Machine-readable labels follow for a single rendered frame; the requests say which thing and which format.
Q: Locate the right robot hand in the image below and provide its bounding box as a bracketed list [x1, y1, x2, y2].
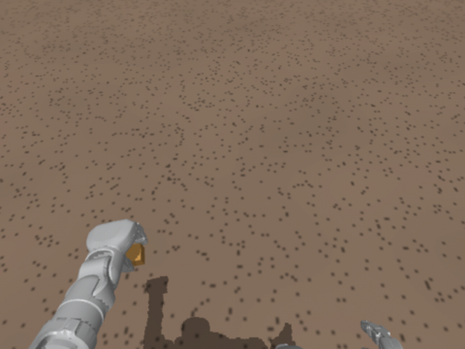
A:
[360, 320, 403, 349]

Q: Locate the left robot arm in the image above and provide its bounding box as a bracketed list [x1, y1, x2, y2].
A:
[28, 246, 124, 349]

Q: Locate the small box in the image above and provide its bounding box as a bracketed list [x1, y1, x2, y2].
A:
[126, 243, 145, 266]

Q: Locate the left robot hand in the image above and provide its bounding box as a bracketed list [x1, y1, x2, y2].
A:
[86, 219, 147, 273]

